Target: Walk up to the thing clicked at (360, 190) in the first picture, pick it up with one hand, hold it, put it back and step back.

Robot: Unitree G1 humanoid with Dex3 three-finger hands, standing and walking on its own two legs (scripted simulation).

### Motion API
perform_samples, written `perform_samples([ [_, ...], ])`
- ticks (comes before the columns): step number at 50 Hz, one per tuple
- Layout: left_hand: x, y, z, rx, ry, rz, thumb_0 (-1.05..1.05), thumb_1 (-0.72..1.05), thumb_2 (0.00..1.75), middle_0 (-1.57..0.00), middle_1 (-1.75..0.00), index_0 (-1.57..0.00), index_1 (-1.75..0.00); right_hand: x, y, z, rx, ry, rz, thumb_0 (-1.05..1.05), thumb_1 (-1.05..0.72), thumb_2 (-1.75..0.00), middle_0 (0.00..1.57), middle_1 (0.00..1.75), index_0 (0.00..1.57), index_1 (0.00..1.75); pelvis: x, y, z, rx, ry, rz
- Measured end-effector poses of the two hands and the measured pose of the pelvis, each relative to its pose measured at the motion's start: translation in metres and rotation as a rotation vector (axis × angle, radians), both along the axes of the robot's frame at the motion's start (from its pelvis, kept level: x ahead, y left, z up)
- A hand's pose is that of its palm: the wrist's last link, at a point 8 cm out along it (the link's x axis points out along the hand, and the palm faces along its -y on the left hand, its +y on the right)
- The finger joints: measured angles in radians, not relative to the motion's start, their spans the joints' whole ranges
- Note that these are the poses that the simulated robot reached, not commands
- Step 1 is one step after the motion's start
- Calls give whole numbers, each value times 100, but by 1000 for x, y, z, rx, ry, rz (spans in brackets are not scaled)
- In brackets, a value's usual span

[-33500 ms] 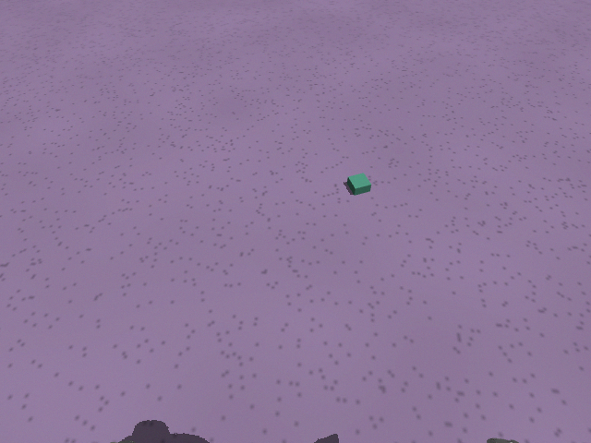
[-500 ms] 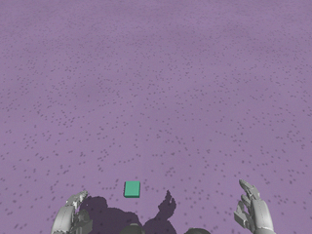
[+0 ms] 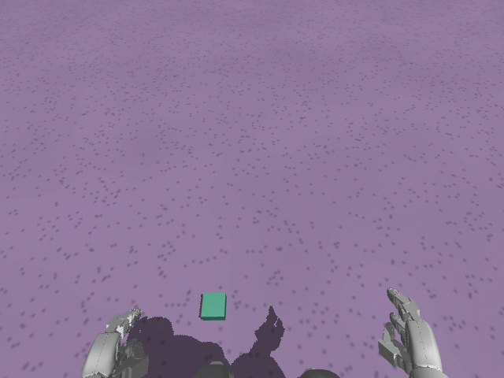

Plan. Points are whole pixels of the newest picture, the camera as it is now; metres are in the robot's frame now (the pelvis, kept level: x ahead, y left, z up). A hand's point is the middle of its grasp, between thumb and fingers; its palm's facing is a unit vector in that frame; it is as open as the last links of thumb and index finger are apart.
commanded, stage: home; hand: left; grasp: from above
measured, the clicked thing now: (214, 306) +0.45 +0.15 -0.69
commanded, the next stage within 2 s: stand in 0.62 s
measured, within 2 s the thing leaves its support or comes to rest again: neither
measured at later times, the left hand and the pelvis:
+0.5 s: hand (145, 364) +0.16 +0.18 -0.05, palm faces +0.04 -0.98 -0.21, open 7.4 cm; pelvis +0.00 +0.00 +0.00, yaw +0 degrees
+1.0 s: hand out of the picture +0.11 +0.24 -0.10, palm faces +0.02 -0.94 -0.34, open 7.3 cm; pelvis -0.01 +0.01 +0.03, yaw +0 degrees
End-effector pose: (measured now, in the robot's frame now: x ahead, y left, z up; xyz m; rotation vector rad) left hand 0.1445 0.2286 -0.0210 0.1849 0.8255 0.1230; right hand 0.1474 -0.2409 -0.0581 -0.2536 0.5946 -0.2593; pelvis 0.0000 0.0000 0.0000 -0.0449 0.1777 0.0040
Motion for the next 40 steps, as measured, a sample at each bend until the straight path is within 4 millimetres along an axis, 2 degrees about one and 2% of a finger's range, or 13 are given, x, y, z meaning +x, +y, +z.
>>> perform_samples([
  [36, -3, 1, 0, 1, -4, 0, 1, 91, 89, -20, -30, -21, -30, -3, 1, 1, 1, -1, -3, 1, -90, -90, 20, 30, 21, 30, -3, 1, -1, -2, -1, 0],
  [40, 1, 14, -19, 86, -24, -40, 1, 91, 89, -20, -30, -21, -30, -9, -2, -14, -39, 208, 123, 1, -90, -90, 20, 30, 21, 30, -10, 2, 9, 23, -82, -4],
])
